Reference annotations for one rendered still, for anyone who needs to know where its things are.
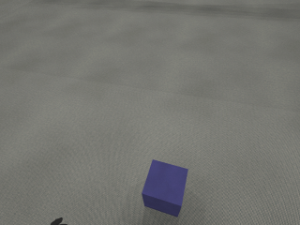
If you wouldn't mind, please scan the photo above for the carton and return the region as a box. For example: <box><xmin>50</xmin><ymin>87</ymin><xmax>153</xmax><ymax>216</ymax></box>
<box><xmin>142</xmin><ymin>159</ymin><xmax>188</xmax><ymax>217</ymax></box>

